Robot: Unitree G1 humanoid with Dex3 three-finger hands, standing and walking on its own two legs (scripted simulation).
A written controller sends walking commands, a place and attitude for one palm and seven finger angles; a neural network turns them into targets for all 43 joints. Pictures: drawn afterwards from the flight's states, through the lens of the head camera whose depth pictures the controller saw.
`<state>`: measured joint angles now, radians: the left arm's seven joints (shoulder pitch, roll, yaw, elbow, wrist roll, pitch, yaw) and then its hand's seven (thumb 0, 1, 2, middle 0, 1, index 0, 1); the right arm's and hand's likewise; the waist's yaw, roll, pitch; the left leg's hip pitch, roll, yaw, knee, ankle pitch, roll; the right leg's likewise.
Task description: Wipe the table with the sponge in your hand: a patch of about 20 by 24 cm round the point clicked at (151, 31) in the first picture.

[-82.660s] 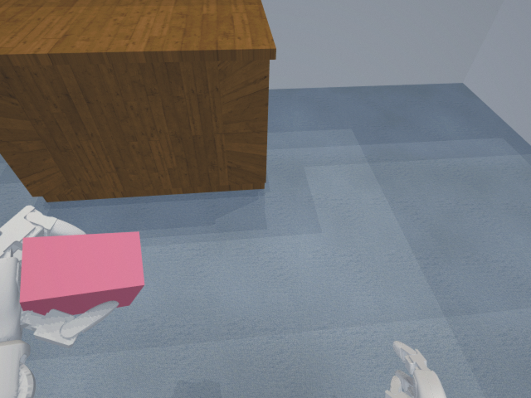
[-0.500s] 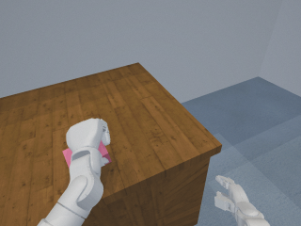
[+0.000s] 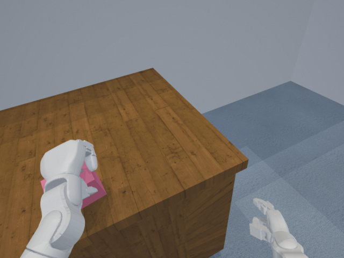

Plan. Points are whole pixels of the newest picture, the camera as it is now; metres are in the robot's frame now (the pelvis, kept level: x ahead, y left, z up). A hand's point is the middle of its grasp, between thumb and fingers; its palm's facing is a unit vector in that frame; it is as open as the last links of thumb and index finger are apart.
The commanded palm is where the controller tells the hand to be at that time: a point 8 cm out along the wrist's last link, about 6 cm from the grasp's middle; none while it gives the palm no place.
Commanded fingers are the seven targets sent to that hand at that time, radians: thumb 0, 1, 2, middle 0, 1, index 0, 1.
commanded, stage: slide back across to the middle lane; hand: left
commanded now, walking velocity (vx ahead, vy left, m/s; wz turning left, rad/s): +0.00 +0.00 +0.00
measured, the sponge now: (79, 190) +0.25 +0.27 +0.05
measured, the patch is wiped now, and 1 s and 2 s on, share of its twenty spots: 1.00 1.00 1.00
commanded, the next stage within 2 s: wipe forward along the middle lane in 0.04 s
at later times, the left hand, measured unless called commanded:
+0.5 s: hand (75, 169) +0.27 +0.27 +0.11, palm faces +0.11 -0.18 -0.98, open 7.7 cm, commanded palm +0.24 +0.28 +0.16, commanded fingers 0.00 0.10 1.30 -1.20 -1.60 -1.20 -1.60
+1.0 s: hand (74, 157) +0.31 +0.30 +0.10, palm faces +0.01 -0.09 -1.00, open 7.9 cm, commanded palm +0.29 +0.31 +0.14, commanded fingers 0.00 0.10 1.30 -1.20 -1.60 -1.20 -1.60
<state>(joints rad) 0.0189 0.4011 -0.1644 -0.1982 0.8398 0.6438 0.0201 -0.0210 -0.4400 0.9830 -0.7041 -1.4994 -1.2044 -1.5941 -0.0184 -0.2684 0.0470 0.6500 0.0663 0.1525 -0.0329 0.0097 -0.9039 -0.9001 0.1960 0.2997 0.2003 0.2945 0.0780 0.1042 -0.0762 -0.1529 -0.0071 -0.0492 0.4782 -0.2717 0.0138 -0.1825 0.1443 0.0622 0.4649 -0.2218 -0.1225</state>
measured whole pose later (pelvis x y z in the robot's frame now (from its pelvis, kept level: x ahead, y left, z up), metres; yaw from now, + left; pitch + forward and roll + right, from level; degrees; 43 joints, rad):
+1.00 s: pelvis -0.01 +0.02 +0.00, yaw +2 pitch +0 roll +1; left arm -0.37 0.38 -0.18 0.37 0.95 0.54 -0.03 0.02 -0.61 1.10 -0.80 -1.41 -1.22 -1.62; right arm 0.06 -0.27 0.06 0.70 0.07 0.09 -0.08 0.01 -0.90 -0.90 0.20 0.30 0.20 0.29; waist 0.06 0.08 -0.10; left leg -0.24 -0.05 -0.08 0.47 -0.24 0.01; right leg -0.27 0.10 0.04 0.48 -0.21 -0.09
